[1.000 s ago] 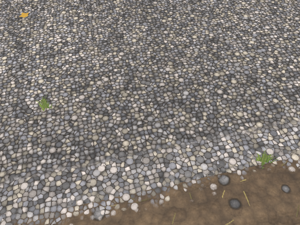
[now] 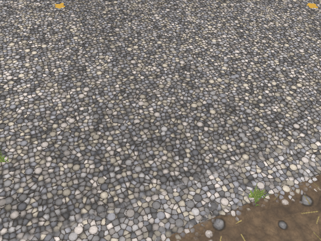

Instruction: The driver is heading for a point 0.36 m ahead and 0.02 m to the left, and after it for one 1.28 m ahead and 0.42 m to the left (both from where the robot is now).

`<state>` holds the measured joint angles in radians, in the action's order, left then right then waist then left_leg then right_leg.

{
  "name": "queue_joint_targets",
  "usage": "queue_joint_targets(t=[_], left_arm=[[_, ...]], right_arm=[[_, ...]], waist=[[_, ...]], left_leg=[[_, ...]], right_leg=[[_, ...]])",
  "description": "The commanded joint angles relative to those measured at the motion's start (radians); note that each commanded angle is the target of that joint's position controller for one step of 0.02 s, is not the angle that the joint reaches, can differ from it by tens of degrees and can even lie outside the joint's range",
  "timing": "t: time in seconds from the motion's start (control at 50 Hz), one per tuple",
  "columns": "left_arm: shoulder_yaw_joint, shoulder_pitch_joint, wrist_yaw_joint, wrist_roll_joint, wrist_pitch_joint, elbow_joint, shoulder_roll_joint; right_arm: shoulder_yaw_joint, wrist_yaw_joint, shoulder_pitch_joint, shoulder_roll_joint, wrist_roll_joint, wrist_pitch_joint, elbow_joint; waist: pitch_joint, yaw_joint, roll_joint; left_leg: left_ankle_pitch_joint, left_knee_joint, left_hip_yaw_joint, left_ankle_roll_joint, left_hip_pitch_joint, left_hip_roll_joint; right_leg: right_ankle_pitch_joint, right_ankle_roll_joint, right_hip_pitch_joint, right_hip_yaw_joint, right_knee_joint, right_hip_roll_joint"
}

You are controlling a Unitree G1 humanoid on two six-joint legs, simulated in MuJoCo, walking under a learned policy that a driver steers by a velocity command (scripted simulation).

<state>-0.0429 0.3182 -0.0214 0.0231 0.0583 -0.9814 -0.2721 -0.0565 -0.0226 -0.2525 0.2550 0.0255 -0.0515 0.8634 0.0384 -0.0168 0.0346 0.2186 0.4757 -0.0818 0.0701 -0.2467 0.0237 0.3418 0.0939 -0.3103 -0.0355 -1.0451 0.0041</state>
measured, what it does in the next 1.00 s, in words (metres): walks ahead, turning left: right foot, then left foot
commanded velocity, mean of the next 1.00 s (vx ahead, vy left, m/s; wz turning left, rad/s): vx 0.24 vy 0.00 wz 0.24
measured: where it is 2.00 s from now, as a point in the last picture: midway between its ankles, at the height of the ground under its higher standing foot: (114, 189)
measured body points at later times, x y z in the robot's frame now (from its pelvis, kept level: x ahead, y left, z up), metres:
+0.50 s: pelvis +0.25 -0.02 -0.01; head +0.31 -0.03 +0.44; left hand +0.41 +0.22 -0.13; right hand +0.23 -0.27 -0.16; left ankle +0.10 +0.08 -0.65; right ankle +0.36 -0.09 -0.74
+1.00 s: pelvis +0.30 +0.01 +0.00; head +0.28 +0.05 +0.45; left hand +0.35 +0.30 -0.13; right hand +0.42 -0.24 -0.11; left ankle +0.24 +0.08 -0.74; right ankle +0.35 -0.10 -0.70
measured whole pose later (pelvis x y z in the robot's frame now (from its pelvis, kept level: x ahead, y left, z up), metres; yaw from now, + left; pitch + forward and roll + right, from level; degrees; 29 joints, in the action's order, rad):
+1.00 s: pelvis +0.30 +0.01 +0.00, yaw +18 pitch +0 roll -2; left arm -0.06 0.16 -0.01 0.03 -0.03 -0.83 -0.28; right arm -0.06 -0.01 -0.34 0.23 0.02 0.04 0.85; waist -0.03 0.03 0.04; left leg 0.34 0.52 -0.03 0.08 -0.19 0.01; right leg 0.40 -0.01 -0.43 0.13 -0.84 0.05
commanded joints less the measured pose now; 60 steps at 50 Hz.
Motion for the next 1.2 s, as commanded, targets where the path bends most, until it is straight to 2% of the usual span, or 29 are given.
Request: queue_joint_targets(t=[0.02,0.18,0.28,0.32,0.34,0.38,0.4,0.42,0.44,0.46,0.5,0.52,0.54,0.58,0.6,0.66,0.74,0.8,0.84,0.88,0.9,0.92,0.94,0.96,0.98,1.0,1.04,1.06,1.2], left_arm=[[-0.007,0.003,-0.017,0.017,-0.002,0.044,-0.053],[0.008,-0.277,-0.027,0.013,-0.018,0.137,-0.020],[0.019,-0.401,-0.025,0.005,-0.012,0.188,-0.010],[0.015,-0.396,-0.019,0.004,-0.008,0.196,-0.022],[0.014,-0.355,-0.014,0.006,-0.001,0.183,-0.020],[0.001,-0.115,0.006,0.013,0.025,0.097,-0.042],[-0.009,0.014,0.018,0.034,0.043,0.059,-0.075],[-0.030,0.144,0.028,0.060,0.049,0.040,-0.172],[-0.033,0.130,0.020,0.008,0.034,0.044,-0.175],[-0.028,0.036,0.019,-0.027,0.023,0.082,-0.133],[0.005,-0.129,0.038,-0.025,0.019,0.106,-0.031],[0.015,-0.165,0.053,-0.030,0.012,0.105,-0.009],[0.010,-0.155,0.060,-0.018,0.013,0.103,-0.043],[0.001,-0.128,0.060,-0.021,0.012,0.107,-0.062],[-0.001,-0.161,0.061,-0.014,0.005,0.128,-0.067],[0.000,-0.187,0.072,-0.002,-0.025,0.149,-0.066],[-0.005,-0.191,0.075,0.005,-0.058,0.169,-0.071],[-0.026,-0.155,0.060,0.009,-0.066,0.173,-0.121],[-0.042,-0.141,0.053,0.008,-0.070,0.176,-0.159],[-0.055,-0.163,0.045,0.005,-0.075,0.188,-0.181],[-0.056,-0.178,0.039,0.005,-0.081,0.192,-0.163],[-0.048,-0.191,0.028,0.006,-0.088,0.197,-0.110],[-0.019,-0.216,0.014,0.002,-0.088,0.245,-0.001],[-0.027,-0.333,0.012,0.016,-0.075,0.296,-0.053],[-0.037,-0.337,0.002,0.002,-0.059,0.300,-0.091],[-0.043,-0.283,-0.008,-0.002,-0.044,0.274,-0.106],[-0.047,-0.226,-0.013,0.026,-0.036,0.225,-0.107],[-0.045,-0.219,-0.016,0.028,-0.038,0.223,-0.091],[-0.031,-0.369,-0.016,0.014,-0.040,0.283,-0.065]], right_arm=[[-0.014,0.006,-0.048,0.100,-0.005,-0.028,-0.018],[0.003,0.014,-0.207,0.072,-0.017,-0.044,0.078],[0.006,0.024,-0.254,0.083,-0.012,-0.046,0.119],[0.006,0.030,-0.247,0.089,-0.008,-0.042,0.131],[0.008,0.033,-0.228,0.085,-0.005,-0.039,0.135],[0.008,0.038,-0.205,0.092,-0.003,-0.033,0.141],[0.012,0.038,-0.205,0.088,-0.023,-0.033,0.137],[0.029,0.041,-0.249,0.027,-0.046,-0.036,0.102],[0.030,0.052,-0.404,-0.014,-0.102,-0.020,0.143],[0.005,0.063,-0.313,0.074,-0.067,-0.004,0.143],[0.000,0.056,-0.165,0.052,-0.025,0.010,0.103],[-0.006,0.043,-0.092,0.061,-0.009,0.033,0.081],[-0.008,0.035,-0.186,0.031,0.002,0.051,0.090],[-0.011,0.037,-0.216,0.007,0.006,0.075,0.093],[-0.017,0.041,-0.216,0.016,0.003,0.085,0.087],[-0.030,0.038,-0.127,0.043,0.002,0.111,0.030],[-0.019,0.017,-0.042,0.036,0.003,0.146,-0.032],[-0.023,-0.006,0.015,0.068,0.008,0.149,-0.076],[-0.029,-0.022,0.029,0.086,0.002,0.141,-0.099],[-0.030,-0.035,-0.027,0.074,-0.007,0.129,-0.087],[-0.031,-0.034,-0.105,0.063,-0.009,0.118,-0.052],[-0.038,-0.022,-0.204,0.082,-0.006,0.102,-0.008],[-0.054,-0.006,-0.251,0.180,-0.002,0.089,-0.021],[-0.057,0.018,-0.218,0.202,0.003,0.084,-0.037],[-0.050,0.040,-0.151,0.181,0.000,0.081,-0.045],[-0.046,0.042,-0.096,0.175,-0.010,0.070,-0.057],[-0.042,0.032,-0.077,0.152,-0.017,0.038,-0.069],[-0.037,0.024,-0.105,0.135,-0.020,0.023,-0.061],[-0.044,0.023,-0.256,0.147,-0.015,0.000,-0.018]], waist=[[0.026,0.005,-0.116],[0.075,0.043,-0.085],[0.089,0.065,-0.098],[0.082,0.050,-0.099],[0.070,0.027,-0.101],[-0.050,-0.056,-0.112],[-0.124,-0.106,-0.096],[-0.290,-0.107,0.061],[-0.518,-0.048,0.179],[-0.438,-0.039,0.016],[-0.155,0.013,-0.003],[-0.100,0.032,-0.032],[-0.087,0.065,0.058],[-0.106,0.074,0.046],[-0.132,0.089,0.020],[-0.129,0.084,0.060],[-0.114,0.057,0.103],[-0.096,0.014,0.123],[-0.082,0.005,0.102],[-0.060,0.037,0.047],[-0.040,0.068,-0.001],[0.011,0.103,-0.160],[0.051,0.111,-0.383],[0.145,0.125,-0.266],[0.173,0.074,-0.197],[0.153,0.030,-0.186],[0.074,0.023,-0.138],[0.036,0.026,-0.115],[0.046,0.100,-0.138]], left_leg=[[0.102,-0.360,0.337,0.092,0.131,-0.251],[-0.282,-0.380,0.153,0.122,0.218,-0.201],[-0.454,-0.359,0.116,0.115,0.273,-0.219],[-0.570,-0.318,0.111,0.109,0.332,-0.241],[-0.748,-0.248,0.092,0.092,0.347,-0.233],[-0.983,0.027,0.073,0.043,0.357,-0.187],[-0.821,0.221,0.064,0.013,0.219,-0.150],[-0.213,0.554,0.021,-0.018,-0.018,-0.060],[0.452,0.850,0.105,-0.037,-0.171,0.083],[0.369,0.860,0.177,-0.039,-0.181,0.025],[0.284,0.770,0.145,-0.052,-0.230,-0.040],[0.237,0.686,0.136,-0.052,-0.154,-0.061],[0.225,0.714,0.113,-0.068,-0.119,-0.037],[0.206,0.767,0.101,-0.090,-0.135,-0.017],[0.193,0.769,0.094,-0.097,-0.147,-0.016],[0.135,0.707,0.079,-0.101,-0.204,-0.025],[0.079,0.517,0.051,-0.092,-0.168,-0.066],[0.157,0.389,0.009,-0.069,-0.124,-0.068],[0.240,0.299,-0.020,-0.042,-0.071,-0.055],[0.244,0.146,-0.053,0.006,0.054,-0.033],[0.233,0.034,-0.052,0.039,0.155,-0.008],[0.368,-0.157,0.110,0.084,0.210,-0.070],[0.674,-0.311,0.606,0.187,0.263,-0.351],[0.758,-0.444,0.765,0.246,0.125,-0.397],[0.675,-0.451,0.660,0.212,0.078,-0.357],[0.516,-0.436,0.564,0.176,0.090,-0.300],[0.231,-0.386,0.425,0.144,0.177,-0.214],[0.137,-0.363,0.401,0.143,0.217,-0.203],[-0.055,-0.314,0.404,0.169,0.304,-0.194]], right_leg=[[-0.112,-0.002,-0.246,-0.005,-0.054,0.086],[-0.291,-0.075,-0.404,0.082,0.206,0.089],[-0.351,-0.047,-0.308,0.123,0.430,0.044],[-0.313,-0.017,-0.274,0.123,0.473,0.028],[-0.287,-0.001,-0.217,0.130,0.495,0.002],[-0.329,0.031,0.025,0.143,0.577,-0.069],[-0.566,0.050,0.261,0.088,0.628,0.009],[-1.177,0.118,0.574,-0.162,0.491,0.313],[-1.545,0.292,0.755,-0.413,0.484,0.513],[-1.492,0.267,0.596,-0.295,0.537,0.452],[-1.211,0.181,0.304,-0.116,0.657,0.352],[-1.049,0.113,0.159,-0.043,0.724,0.269],[-1.152,0.143,0.111,-0.004,0.714,0.302],[-1.157,0.177,0.086,0.040,0.717,0.306],[-1.048,0.174,0.082,0.060,0.721,0.292],[-0.901,0.178,0.069,0.113,0.715,0.278],[-0.457,0.151,0.043,0.132,0.747,0.288],[0.086,0.119,0.033,0.067,0.837,0.333],[0.265,0.092,0.033,0.042,0.867,0.361],[0.340,0.050,-0.014,0.070,0.843,0.356],[0.374,0.012,-0.078,0.122,0.762,0.317],[0.385,-0.040,-0.176,0.225,0.518,0.222],[0.362,-0.109,-0.456,0.288,0.167,0.051],[0.206,-0.117,-0.555,0.095,0.095,0.013],[0.057,-0.118,-0.520,0.044,0.083,0.056],[-0.039,-0.122,-0.477,0.036,0.108,0.059],[-0.144,-0.120,-0.425,0.052,0.096,0.045],[-0.166,-0.117,-0.417,0.050,0.089,0.041],[-0.212,-0.153,-0.480,0.049,0.253,0.039]])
